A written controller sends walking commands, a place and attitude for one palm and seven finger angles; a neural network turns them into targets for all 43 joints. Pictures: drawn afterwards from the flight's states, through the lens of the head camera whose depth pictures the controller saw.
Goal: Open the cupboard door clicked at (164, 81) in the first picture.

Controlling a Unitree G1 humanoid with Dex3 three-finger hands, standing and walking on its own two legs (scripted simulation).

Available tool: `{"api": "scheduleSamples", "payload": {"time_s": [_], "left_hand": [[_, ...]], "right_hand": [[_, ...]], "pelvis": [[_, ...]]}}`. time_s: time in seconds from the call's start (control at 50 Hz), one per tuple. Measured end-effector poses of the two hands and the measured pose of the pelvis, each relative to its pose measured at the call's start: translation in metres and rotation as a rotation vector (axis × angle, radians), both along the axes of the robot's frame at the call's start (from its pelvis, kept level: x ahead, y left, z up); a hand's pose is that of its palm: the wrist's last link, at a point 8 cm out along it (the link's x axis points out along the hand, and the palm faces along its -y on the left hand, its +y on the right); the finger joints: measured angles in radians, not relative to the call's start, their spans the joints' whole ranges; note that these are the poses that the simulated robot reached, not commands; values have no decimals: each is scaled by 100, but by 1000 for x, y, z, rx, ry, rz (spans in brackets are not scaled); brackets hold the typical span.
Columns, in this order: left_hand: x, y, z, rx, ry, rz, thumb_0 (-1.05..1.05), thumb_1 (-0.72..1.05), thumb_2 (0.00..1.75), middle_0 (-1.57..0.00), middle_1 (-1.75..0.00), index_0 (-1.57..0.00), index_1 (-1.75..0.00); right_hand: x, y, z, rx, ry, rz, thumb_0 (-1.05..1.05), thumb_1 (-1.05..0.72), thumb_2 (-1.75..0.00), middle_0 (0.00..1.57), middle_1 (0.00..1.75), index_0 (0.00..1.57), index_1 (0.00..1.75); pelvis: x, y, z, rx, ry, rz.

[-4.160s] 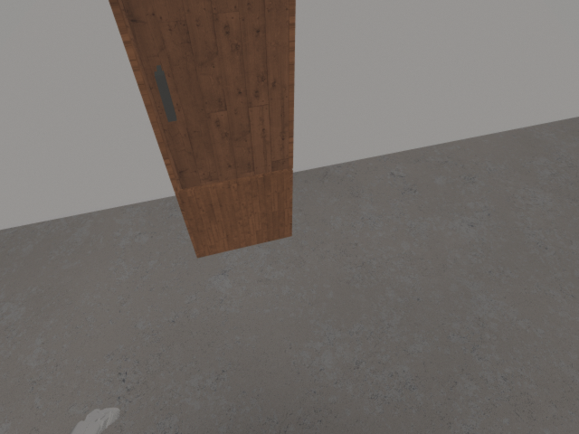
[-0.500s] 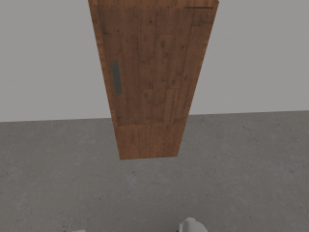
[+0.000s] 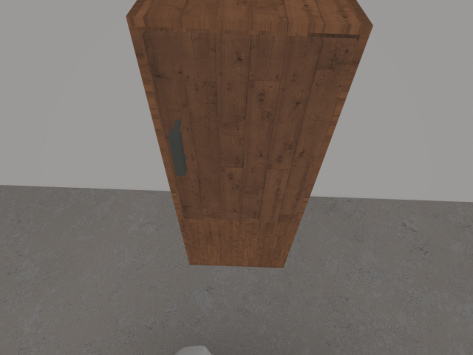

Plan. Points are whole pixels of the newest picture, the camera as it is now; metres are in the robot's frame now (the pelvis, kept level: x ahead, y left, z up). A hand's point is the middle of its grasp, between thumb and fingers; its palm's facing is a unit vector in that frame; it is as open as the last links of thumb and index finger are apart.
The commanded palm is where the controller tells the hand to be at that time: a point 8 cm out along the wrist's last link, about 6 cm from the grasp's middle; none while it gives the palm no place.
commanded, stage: come to a stop and stand still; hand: left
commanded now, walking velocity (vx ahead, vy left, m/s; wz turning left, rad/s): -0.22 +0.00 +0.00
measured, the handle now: (179, 148) +0.53 +0.19 +0.01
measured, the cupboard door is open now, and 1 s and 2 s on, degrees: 0 0 0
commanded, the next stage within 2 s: look again from close up in 2.00 s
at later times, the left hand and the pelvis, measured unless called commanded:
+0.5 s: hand out of the picture -0.03 +0.25 -0.17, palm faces +0.01 -0.98 -0.20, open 7.4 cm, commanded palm none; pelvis -0.06 +0.05 +0.01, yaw -3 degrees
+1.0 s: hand out of the picture -0.18 +0.17 -0.15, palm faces +0.08 -0.98 -0.17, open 7.4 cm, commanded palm none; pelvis -0.14 +0.03 +0.02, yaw -2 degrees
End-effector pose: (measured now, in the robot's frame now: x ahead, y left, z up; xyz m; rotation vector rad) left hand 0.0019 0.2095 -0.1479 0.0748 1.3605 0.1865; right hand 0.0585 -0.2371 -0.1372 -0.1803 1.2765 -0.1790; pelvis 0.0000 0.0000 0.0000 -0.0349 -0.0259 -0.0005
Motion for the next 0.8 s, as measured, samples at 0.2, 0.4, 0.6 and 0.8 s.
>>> {"api": "scheduleSamples", "payload": {"time_s": [0.2,0.4,0.6,0.8], "left_hand": [[-5,52,-12,-2,40,3,0,91,90,-20,-30,-20,-30],[-19,93,3,45,-1,-50,0,91,90,-19,-29,-19,-30],[-73,72,16,38,16,-83,0,91,90,-19,-29,-19,-30],[-184,26,26,33,131,-29,0,91,90,-20,-30,-20,-30]], "right_hand": [[29,45,21,-39,-106,45,0,-91,-90,20,30,20,30],[-35,54,35,-54,-113,-41,-1,-92,-89,21,30,21,30],[-154,34,22,-22,39,-135,0,-91,-90,20,30,20,30],[-244,31,2,92,164,-182,0,-91,-90,20,30,20,30]], "pelvis": [[-11,36,1,-14,-5,-17],[-43,49,12,-25,16,-41],[-84,39,17,-12,6,-41],[-126,18,20,69,-4,-57]]}}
